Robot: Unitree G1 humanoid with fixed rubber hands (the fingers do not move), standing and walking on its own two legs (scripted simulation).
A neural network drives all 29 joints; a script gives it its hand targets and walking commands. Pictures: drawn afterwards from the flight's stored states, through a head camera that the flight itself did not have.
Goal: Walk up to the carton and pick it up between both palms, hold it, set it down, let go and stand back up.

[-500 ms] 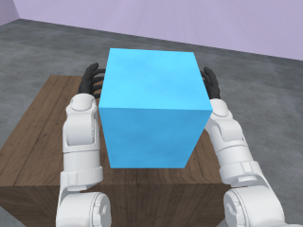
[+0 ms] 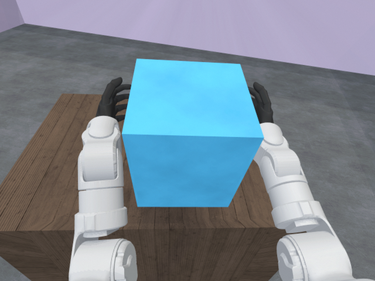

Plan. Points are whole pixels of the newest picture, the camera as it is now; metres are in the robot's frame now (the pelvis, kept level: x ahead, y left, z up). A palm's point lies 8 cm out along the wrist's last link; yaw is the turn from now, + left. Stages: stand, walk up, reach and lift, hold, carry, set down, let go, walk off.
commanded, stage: set down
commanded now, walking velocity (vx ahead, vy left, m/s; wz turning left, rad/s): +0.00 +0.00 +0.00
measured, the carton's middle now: (186, 139) +0.37 +0.00 +0.14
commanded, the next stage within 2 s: none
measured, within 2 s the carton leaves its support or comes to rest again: neither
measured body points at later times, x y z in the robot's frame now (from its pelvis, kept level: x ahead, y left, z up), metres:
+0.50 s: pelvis +0.02 +0.01 +0.00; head +0.01 +0.04 +0.45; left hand +0.41 +0.15 +0.16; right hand +0.39 -0.15 +0.14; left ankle +0.04 +0.10 -0.75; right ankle +0.00 -0.10 -0.75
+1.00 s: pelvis +0.02 +0.02 +0.00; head +0.01 +0.06 +0.45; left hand +0.43 +0.14 +0.14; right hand +0.38 -0.16 +0.13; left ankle +0.04 +0.11 -0.75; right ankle +0.00 -0.10 -0.75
